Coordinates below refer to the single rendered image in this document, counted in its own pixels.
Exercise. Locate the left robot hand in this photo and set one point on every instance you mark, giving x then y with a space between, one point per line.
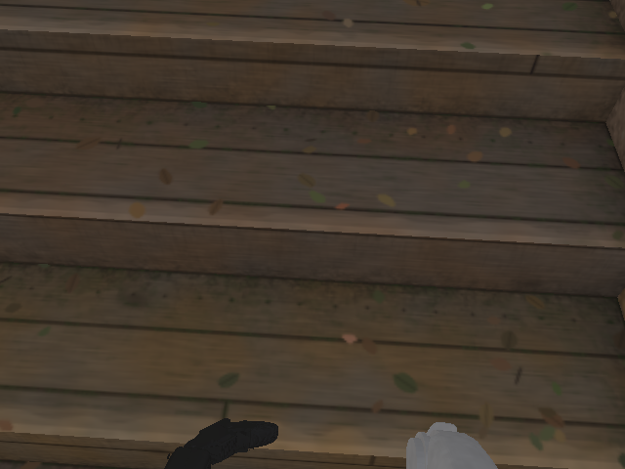
221 440

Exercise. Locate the robot right shin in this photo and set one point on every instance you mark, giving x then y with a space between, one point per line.
442 426

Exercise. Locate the robot right thigh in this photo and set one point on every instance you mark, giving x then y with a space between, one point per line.
446 450

